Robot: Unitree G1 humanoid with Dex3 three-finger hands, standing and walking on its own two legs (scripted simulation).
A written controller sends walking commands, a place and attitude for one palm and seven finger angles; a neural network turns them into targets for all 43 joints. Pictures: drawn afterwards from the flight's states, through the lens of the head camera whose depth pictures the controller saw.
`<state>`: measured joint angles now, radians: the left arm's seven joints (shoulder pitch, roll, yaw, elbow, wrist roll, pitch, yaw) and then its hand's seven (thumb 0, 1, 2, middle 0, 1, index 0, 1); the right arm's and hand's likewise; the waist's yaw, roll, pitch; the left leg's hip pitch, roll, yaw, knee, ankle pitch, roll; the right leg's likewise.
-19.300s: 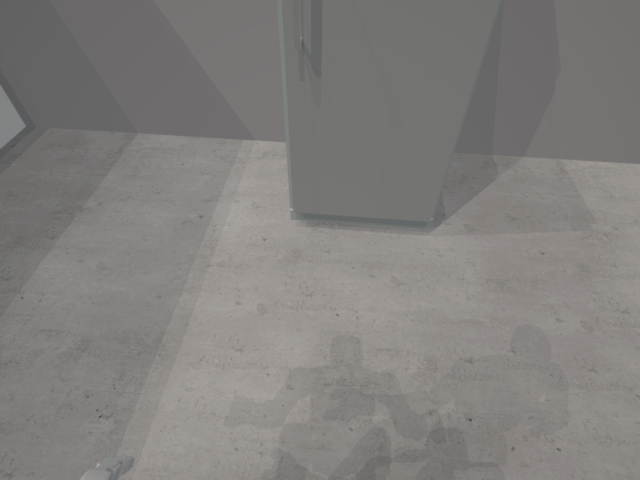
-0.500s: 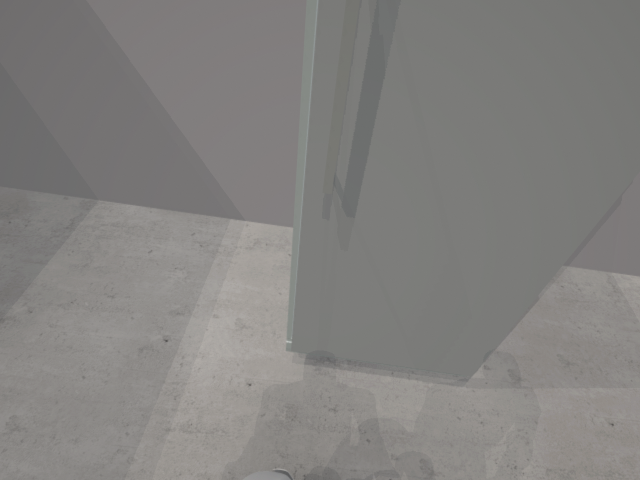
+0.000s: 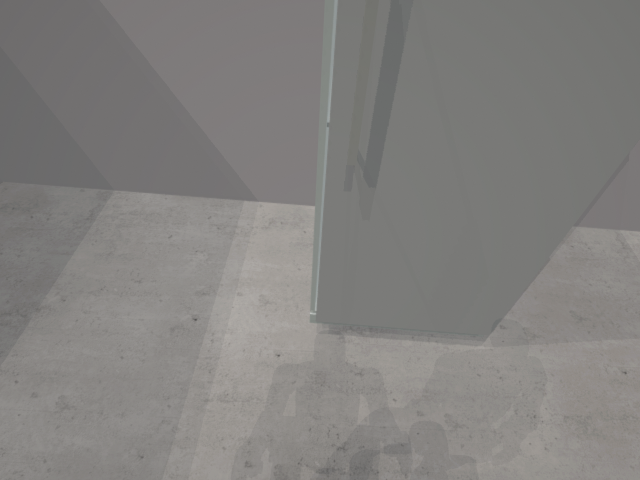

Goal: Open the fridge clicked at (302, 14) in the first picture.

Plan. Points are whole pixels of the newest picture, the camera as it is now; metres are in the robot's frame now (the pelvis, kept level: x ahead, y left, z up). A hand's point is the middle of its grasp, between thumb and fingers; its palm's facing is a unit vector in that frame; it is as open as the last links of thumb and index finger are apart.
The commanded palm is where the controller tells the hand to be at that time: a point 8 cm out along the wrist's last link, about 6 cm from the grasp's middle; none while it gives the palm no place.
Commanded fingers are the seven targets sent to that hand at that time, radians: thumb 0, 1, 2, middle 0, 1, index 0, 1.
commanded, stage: look again from close up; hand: left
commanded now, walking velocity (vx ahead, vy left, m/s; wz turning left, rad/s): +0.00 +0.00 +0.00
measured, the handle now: (365, 48) +0.69 -0.01 +0.23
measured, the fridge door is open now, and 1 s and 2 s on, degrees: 0 0 0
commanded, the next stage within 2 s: raise the hand to about handle height in 1.50 s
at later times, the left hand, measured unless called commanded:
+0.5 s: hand out of the picture -0.05 +0.13 -0.18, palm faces +0.05 -0.99 -0.13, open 7.4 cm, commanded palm none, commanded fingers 0.00 0.90 0.90 -0.20 -0.30 -0.20 -0.30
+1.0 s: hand out of the picture +0.03 +0.13 -0.18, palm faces +0.04 -0.99 -0.16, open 7.4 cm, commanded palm none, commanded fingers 0.00 0.90 0.90 -0.20 -0.30 -0.20 -0.30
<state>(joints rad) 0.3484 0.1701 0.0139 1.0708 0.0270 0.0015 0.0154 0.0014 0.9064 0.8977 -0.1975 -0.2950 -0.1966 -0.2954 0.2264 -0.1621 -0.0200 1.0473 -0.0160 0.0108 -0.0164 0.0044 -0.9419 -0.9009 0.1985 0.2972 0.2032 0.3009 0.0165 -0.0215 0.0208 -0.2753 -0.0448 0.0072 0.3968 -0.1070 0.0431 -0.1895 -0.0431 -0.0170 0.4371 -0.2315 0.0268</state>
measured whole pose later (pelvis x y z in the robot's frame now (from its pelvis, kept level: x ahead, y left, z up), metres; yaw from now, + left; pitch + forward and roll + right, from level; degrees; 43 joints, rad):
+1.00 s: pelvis +0.04 -0.03 +0.00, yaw +0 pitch +0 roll +0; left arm 0.30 0.14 0.01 1.08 0.02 -0.02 0.02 0.00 0.91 0.90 -0.20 -0.30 -0.20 -0.30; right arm 0.27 -0.14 0.00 1.10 -0.02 -0.01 -0.03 0.02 -0.93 -0.90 0.20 0.30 0.20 0.30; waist 0.00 -0.02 0.04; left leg -0.27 -0.01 -0.01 0.46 -0.19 0.01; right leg -0.17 -0.01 -0.03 0.47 -0.30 0.00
